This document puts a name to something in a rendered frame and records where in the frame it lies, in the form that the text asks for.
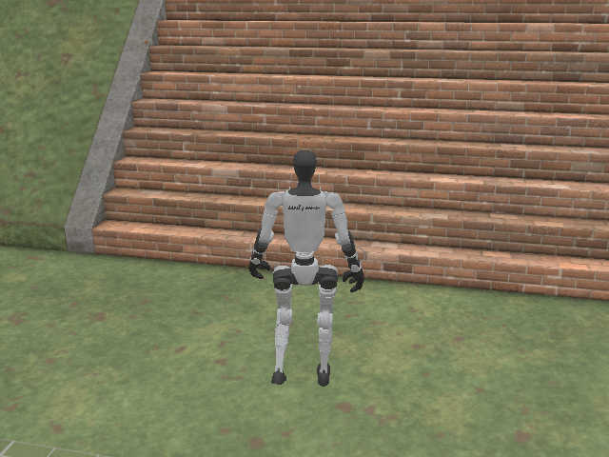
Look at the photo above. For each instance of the stairs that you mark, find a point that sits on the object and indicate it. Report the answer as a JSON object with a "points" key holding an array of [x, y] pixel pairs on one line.
{"points": [[467, 139]]}

